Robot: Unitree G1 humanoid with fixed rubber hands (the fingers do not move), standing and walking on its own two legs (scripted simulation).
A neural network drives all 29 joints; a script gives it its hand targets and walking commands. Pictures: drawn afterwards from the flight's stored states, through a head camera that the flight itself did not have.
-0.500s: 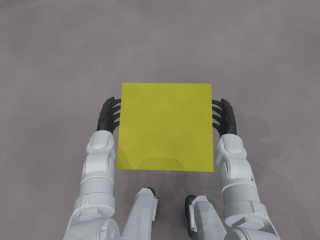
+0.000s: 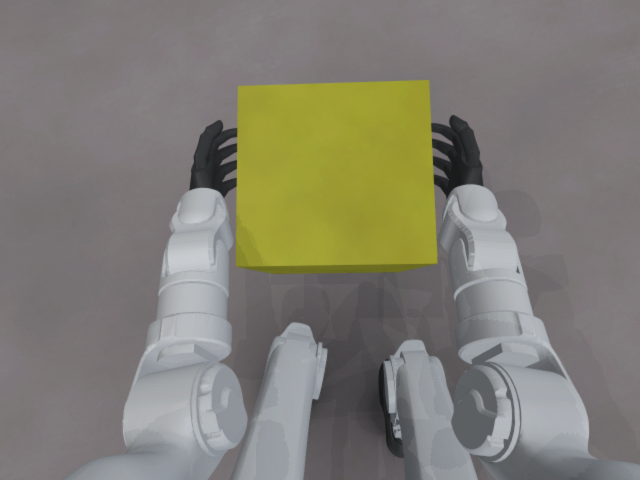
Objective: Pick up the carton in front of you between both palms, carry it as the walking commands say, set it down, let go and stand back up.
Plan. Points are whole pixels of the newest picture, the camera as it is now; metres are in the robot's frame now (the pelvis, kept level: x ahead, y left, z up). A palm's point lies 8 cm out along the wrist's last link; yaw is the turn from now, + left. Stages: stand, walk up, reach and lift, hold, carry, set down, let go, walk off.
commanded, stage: set down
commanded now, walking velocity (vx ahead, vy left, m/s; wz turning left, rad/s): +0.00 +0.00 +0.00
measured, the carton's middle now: (334, 197) +0.46 +0.07 -0.16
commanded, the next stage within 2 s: none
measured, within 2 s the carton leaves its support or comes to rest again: rests again in 1.36 s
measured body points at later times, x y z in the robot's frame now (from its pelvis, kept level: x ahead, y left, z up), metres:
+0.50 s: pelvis -0.02 -0.01 -0.11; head +0.31 +0.03 +0.19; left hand +0.46 +0.24 -0.25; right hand +0.52 -0.06 -0.25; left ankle +0.09 +0.12 -0.53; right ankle +0.08 -0.13 -0.53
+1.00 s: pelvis -0.02 -0.01 -0.17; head +0.33 +0.03 +0.10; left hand +0.48 +0.24 -0.34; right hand +0.53 -0.06 -0.34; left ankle +0.09 +0.12 -0.53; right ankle +0.08 -0.13 -0.53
